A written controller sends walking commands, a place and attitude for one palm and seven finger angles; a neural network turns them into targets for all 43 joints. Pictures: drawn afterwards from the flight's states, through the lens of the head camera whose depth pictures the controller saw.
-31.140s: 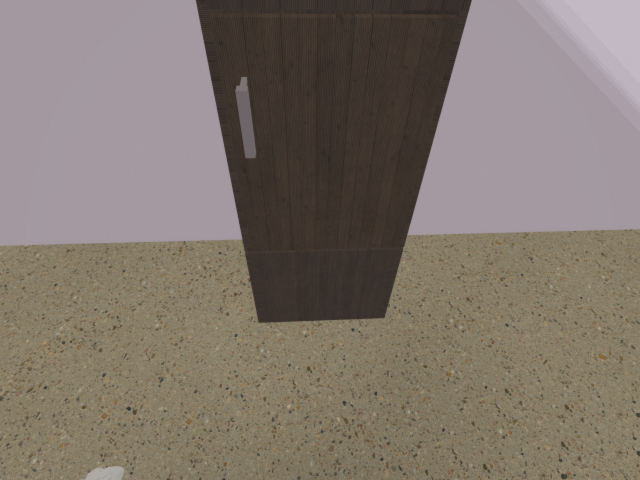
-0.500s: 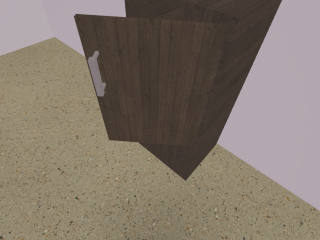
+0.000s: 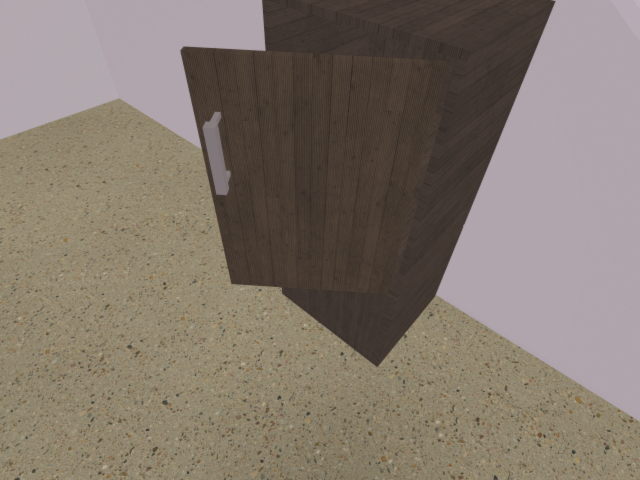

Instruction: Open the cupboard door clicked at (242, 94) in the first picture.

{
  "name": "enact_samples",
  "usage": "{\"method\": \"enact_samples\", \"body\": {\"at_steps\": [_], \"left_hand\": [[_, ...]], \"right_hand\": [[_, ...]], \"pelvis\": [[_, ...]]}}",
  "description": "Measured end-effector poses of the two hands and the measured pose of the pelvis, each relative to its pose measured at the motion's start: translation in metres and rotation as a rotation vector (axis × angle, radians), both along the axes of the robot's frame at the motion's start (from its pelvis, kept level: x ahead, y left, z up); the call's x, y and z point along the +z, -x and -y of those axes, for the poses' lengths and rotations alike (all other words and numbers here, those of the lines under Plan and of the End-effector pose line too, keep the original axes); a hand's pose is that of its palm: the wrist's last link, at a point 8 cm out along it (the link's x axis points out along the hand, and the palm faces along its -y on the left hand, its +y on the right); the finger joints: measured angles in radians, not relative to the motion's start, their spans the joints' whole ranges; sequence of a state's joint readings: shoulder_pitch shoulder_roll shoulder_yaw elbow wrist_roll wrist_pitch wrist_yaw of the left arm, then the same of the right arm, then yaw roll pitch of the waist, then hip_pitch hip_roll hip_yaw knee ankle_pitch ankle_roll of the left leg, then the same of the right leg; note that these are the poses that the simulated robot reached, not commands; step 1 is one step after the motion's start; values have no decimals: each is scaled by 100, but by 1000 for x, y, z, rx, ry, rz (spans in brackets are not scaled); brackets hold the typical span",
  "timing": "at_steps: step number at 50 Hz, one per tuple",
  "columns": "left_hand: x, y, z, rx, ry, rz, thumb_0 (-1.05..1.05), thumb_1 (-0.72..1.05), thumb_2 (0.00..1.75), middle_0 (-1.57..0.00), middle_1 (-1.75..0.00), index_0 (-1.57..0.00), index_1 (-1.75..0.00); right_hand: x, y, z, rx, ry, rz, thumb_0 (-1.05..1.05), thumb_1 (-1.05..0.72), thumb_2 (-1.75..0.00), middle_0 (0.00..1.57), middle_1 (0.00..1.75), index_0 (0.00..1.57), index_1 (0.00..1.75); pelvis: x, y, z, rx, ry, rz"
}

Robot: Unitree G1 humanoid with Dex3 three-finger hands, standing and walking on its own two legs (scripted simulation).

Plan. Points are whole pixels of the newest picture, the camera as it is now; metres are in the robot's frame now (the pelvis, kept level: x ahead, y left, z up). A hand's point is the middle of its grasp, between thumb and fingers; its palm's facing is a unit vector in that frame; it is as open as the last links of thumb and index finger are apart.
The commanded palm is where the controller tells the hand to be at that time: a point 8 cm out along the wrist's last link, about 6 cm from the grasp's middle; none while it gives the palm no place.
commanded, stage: come to a stop and stand still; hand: left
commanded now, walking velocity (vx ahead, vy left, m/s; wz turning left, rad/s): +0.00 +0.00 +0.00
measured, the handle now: (219, 154) +0.63 +0.23 +0.08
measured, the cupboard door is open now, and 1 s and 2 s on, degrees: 38 38 38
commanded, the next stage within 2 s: look again from close up in 0.26 s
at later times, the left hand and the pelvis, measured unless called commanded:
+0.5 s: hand out of the picture +0.00 +0.16 -0.17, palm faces +0.01 -0.98 -0.21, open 7.4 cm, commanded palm none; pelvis +0.00 -0.02 +0.00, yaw +0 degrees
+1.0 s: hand out of the picture -0.01 +0.13 -0.17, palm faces +0.03 -0.99 -0.17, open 7.4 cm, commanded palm none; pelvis +0.00 -0.03 +0.00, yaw +0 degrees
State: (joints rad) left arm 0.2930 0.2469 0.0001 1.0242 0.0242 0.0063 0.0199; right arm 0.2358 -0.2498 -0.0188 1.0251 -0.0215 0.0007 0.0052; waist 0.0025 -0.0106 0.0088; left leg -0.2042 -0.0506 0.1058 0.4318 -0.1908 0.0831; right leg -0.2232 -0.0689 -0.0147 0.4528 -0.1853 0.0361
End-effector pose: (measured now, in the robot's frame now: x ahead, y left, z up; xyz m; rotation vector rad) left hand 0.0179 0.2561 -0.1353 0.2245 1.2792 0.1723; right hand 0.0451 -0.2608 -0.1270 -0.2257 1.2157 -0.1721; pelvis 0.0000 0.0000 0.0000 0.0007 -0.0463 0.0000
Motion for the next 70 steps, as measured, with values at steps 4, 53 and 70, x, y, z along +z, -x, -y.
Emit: {"method": "enact_samples", "body": {"at_steps": [4, 53, 70], "left_hand": [[-2, 19, 6, 12, 9, -50, 0, 91, 89, -20, -29, -20, -30], [-10, 36, 78, 56, 100, -123, 0, 91, 89, -20, -29, -20, -30], [-21, 14, 37, 76, 116, -175, 0, 91, 89, -20, -29, -20, -30]], "right_hand": [[-2, 17, 3, -15, -1, -51, 1, -91, -89, 20, 30, 20, 30], [-17, 67, -23, -95, -116, -204, 1, -91, -89, 20, 30, 20, 30], [-12, 60, -48, -132, -62, -218, 1, -91, -89, 20, 30, 19, 30]], "pelvis": [[1, 2, 3, 2, -1, -3], [3, -4, 29, -9, 0, -19], [-4, -42, -8, -38, 9, -29]]}}
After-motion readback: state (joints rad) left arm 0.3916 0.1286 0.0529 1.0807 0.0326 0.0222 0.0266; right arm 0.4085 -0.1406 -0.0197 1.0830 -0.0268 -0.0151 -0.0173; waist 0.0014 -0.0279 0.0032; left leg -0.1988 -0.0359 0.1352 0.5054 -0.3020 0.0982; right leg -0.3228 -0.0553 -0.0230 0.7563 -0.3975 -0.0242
